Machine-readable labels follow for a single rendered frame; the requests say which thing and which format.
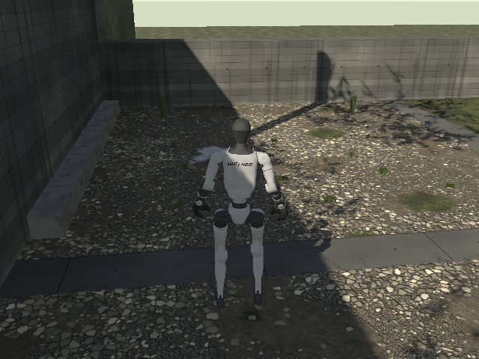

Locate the right robot hand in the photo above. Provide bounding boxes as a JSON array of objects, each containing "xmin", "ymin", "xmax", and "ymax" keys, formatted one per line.
[{"xmin": 271, "ymin": 205, "xmax": 288, "ymax": 221}]

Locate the robot right shin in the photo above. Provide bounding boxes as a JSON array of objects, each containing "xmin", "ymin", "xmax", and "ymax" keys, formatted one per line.
[{"xmin": 253, "ymin": 243, "xmax": 263, "ymax": 294}]

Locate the robot right upper arm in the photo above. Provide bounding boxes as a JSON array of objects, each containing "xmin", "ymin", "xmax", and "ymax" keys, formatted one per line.
[{"xmin": 256, "ymin": 151, "xmax": 277, "ymax": 193}]

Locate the robot right thigh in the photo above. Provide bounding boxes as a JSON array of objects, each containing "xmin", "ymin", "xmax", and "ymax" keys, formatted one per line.
[{"xmin": 249, "ymin": 209, "xmax": 265, "ymax": 257}]

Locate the robot left upper arm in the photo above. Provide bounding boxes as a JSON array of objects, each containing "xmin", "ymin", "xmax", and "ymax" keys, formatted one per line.
[{"xmin": 202, "ymin": 150, "xmax": 225, "ymax": 191}]

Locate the left robot hand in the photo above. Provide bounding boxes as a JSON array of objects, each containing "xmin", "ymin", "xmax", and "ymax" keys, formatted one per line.
[{"xmin": 193, "ymin": 203, "xmax": 210, "ymax": 218}]

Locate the robot right forearm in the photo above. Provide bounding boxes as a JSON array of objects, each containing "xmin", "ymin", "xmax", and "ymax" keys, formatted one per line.
[{"xmin": 270, "ymin": 181, "xmax": 286, "ymax": 209}]

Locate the robot left forearm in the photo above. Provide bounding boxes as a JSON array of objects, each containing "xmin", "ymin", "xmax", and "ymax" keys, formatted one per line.
[{"xmin": 195, "ymin": 179, "xmax": 210, "ymax": 206}]

